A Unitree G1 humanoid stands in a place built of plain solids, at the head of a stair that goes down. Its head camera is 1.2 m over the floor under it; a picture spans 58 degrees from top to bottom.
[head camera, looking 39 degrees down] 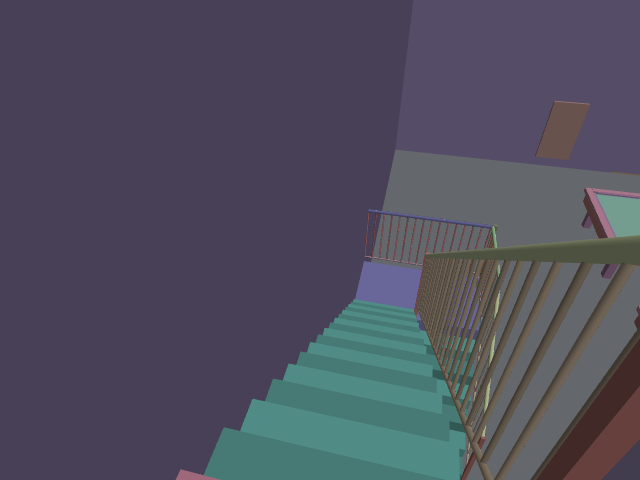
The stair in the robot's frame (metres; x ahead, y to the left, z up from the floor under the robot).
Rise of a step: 0.19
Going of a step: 0.22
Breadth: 0.80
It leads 13 degrees to the right of straight ahead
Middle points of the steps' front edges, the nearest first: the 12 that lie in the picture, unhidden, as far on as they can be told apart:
0.64 -0.07 -0.19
0.85 -0.12 -0.38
1.07 -0.17 -0.57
1.29 -0.22 -0.76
1.51 -0.28 -0.95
1.72 -0.33 -1.14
1.94 -0.38 -1.33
2.16 -0.43 -1.52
2.37 -0.48 -1.71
2.59 -0.53 -1.90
2.81 -0.58 -2.09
3.03 -0.63 -2.28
